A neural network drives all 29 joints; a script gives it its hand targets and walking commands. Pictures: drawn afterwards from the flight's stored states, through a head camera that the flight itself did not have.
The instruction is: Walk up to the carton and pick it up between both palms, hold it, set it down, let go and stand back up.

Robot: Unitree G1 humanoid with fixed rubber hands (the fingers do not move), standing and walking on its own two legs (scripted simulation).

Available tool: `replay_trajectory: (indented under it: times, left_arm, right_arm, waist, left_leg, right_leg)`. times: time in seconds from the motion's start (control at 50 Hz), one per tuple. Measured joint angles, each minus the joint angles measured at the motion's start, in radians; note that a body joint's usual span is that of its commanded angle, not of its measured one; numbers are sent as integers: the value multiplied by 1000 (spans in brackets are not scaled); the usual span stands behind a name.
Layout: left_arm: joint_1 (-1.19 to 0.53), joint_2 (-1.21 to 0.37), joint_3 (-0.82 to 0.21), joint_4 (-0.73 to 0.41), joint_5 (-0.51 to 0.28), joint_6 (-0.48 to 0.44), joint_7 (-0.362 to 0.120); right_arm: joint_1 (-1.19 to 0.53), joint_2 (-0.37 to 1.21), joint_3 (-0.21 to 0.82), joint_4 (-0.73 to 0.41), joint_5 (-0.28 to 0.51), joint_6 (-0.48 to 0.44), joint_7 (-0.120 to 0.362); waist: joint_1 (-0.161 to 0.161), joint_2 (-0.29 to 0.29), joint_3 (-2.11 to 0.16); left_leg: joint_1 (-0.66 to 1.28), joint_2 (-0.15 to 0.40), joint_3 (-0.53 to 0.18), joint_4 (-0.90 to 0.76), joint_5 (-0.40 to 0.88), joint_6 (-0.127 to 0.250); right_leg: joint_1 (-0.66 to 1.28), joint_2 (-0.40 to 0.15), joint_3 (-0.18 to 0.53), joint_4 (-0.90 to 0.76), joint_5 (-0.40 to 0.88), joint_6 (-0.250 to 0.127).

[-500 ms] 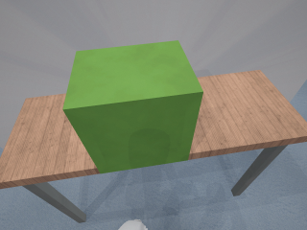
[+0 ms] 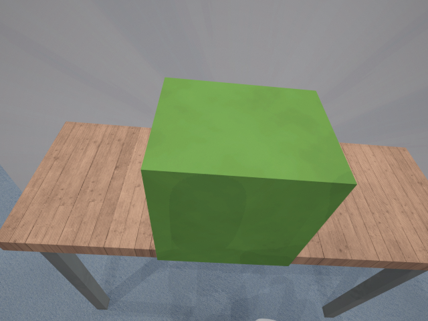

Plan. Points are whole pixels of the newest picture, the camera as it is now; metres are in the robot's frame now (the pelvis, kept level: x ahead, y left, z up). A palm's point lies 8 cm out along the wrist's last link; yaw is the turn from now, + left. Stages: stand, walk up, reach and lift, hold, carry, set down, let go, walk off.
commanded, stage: walk up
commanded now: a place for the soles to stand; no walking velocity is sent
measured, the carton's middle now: (232, 180) +0.36 -0.01 +0.08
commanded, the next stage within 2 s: none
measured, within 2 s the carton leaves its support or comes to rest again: neither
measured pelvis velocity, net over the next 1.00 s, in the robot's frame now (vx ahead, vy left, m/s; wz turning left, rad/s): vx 0.01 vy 0.00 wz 0.04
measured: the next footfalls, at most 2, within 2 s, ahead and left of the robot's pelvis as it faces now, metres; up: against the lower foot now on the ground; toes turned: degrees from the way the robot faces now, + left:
right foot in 0.20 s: +0.06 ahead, -0.14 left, +0.00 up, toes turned -3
left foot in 1.76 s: +0.02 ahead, +0.19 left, +0.00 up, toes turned +5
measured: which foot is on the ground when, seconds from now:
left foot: down 0.00-1.00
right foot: up 0.00-0.18, down 0.20-1.00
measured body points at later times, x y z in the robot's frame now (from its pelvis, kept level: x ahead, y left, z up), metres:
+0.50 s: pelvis -0.01 -0.02 +0.00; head +0.00 -0.04 +0.45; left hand +0.10 +0.24 -0.10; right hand +0.10 -0.27 -0.13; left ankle -0.01 +0.13 -0.74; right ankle +0.02 -0.14 -0.74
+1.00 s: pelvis +0.01 +0.00 +0.00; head +0.01 +0.00 +0.45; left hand +0.06 +0.28 -0.12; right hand +0.13 -0.25 -0.11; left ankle -0.01 +0.13 -0.74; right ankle +0.02 -0.14 -0.74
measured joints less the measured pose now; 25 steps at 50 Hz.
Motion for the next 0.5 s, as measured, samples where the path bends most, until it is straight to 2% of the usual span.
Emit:
replay_trajectory:
  times: [0.08, 0.16, 0.2, 0.24, 0.28, 0.32, 0.4, 0.42, 0.46, 0.5]
  left_arm:
    - [-40, -5, 6, -11, -5, -17, 7]
    - [-53, -28, -2, -1, -11, -19, 31]
    - [-51, -34, -4, 2, -9, -23, 39]
    - [-63, -62, -9, 19, -4, -27, 44]
    - [-55, -68, -20, 10, -2, -31, 43]
    - [-54, -52, -18, 5, -17, -31, 35]
    - [-75, -43, -16, -17, -28, -41, 21]
    - [-83, -44, -19, -22, -29, -45, 19]
    - [-98, -42, -24, -22, -33, -45, 12]
    - [-92, -40, -23, -24, -34, -42, 8]
  right_arm:
    - [-2, -1, 3, 10, 4, 7, 16]
    - [-31, -25, -1, -17, -12, 31, 36]
    - [-43, -39, -1, -28, -13, 41, 43]
    - [-65, -64, -4, -12, 1, 47, 46]
    - [-63, -61, 1, -3, 14, 49, 43]
    - [-58, -35, 17, 3, 6, 53, 38]
    - [-67, -21, 35, 15, -1, 40, 46]
    - [-73, -25, 32, 17, -5, 36, 46]
    - [-85, -28, 28, 19, -12, 26, 44]
    - [-83, -31, 26, 16, -13, 15, 45]
  waist:
    - [-8, -20, 16]
    - [-18, 5, 33]
    - [-18, 23, 32]
    - [-11, 98, 42]
    - [-5, 137, 20]
    - [4, 115, -6]
    - [13, 101, -40]
    - [13, 100, -40]
    - [13, 82, -30]
    - [18, 67, -29]
  left_leg:
    - [-9, -20, -8, -24, 19, -6]
    - [-56, -41, -1, 25, 1, -6]
    - [-83, -52, 7, 69, -20, -12]
    - [-96, -22, -9, 115, -45, -24]
    - [-95, -7, -31, 125, -85, -43]
    - [-77, -6, -13, 125, -132, -56]
    - [-10, 41, -48, 17, -20, -73]
    - [2, 47, -50, -7, -34, -91]
    - [5, 40, -47, -24, -29, -116]
    - [4, 39, -42, -21, -17, -115]
  right_leg:
    - [-15, -14, 34, -117, 82, 15]
    - [35, 7, 3, -254, 81, 21]
    - [95, 27, -13, -368, 133, 14]
    - [136, 64, -36, -435, 143, -26]
    - [151, 77, -50, -460, 151, -36]
    - [154, 55, -41, -461, 149, -41]
    - [155, 53, -44, -491, 169, -39]
    - [149, 53, -45, -488, 171, -38]
    - [144, 44, -42, -483, 174, -35]
    - [145, 43, -37, -489, 180, -33]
